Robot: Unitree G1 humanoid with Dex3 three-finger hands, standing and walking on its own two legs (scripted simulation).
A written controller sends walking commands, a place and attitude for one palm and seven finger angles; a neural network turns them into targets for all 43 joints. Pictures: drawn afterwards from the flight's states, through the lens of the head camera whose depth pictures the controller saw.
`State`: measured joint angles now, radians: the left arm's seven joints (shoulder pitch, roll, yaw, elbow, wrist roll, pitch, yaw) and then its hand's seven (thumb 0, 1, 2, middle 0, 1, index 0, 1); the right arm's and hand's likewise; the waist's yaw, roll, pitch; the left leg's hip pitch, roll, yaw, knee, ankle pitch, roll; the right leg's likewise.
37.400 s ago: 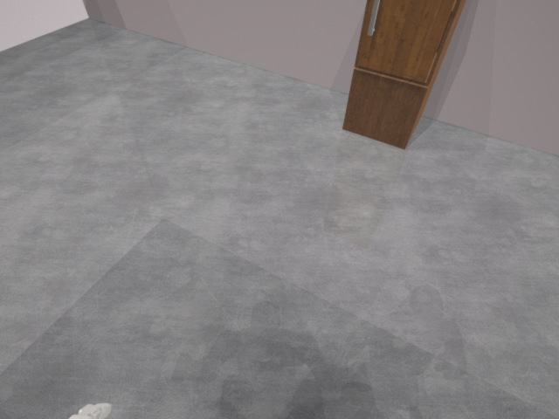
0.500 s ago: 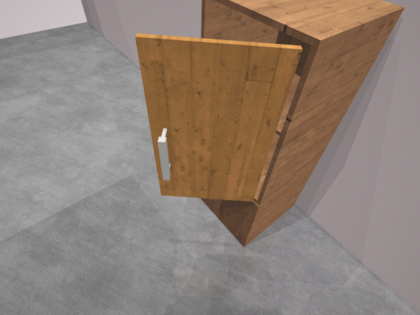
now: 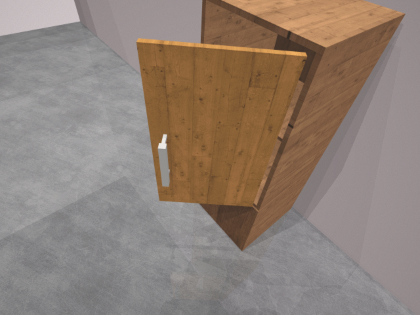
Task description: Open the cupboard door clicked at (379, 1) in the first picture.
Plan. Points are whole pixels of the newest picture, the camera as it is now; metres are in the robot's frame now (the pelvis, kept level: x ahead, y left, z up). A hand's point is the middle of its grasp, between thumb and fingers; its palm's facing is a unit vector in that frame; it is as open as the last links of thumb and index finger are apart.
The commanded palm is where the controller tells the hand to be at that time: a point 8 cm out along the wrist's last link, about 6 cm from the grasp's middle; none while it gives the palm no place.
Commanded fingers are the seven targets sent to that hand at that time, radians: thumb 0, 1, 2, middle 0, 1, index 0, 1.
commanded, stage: come to a stop and stand still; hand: left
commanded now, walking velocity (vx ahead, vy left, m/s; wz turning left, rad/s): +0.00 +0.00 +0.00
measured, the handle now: (165, 161) +0.53 +0.16 -0.09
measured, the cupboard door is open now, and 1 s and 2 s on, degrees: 48 48 48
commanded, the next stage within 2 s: look again from close up in 0.46 s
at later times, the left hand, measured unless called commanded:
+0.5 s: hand out of the picture +0.00 +0.17 -0.18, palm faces +0.01 -0.99 -0.14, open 7.4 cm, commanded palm none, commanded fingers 0.00 0.90 0.90 -0.20 -0.30 -0.20 -0.30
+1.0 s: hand out of the picture -0.01 +0.16 -0.18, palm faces +0.01 -0.99 -0.13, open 7.4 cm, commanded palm none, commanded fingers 0.00 0.90 0.90 -0.20 -0.30 -0.20 -0.30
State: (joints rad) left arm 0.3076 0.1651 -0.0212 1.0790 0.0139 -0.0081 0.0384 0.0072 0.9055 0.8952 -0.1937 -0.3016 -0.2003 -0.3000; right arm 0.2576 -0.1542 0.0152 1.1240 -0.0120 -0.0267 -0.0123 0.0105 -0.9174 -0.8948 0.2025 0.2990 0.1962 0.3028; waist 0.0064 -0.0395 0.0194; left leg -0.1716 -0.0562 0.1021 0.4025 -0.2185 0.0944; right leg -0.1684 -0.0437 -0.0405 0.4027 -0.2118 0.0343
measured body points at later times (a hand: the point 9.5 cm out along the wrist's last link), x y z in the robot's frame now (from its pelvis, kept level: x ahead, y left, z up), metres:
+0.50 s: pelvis +0.01 +0.01 +0.00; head +0.02 +0.03 +0.45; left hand +0.00 +0.22 -0.17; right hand +0.01 -0.21 -0.15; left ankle +0.00 +0.05 -0.74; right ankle +0.00 -0.14 -0.74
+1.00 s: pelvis +0.01 +0.01 +0.00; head +0.02 +0.03 +0.45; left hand -0.01 +0.21 -0.17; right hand -0.01 -0.21 -0.15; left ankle +0.00 +0.05 -0.74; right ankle +0.00 -0.14 -0.74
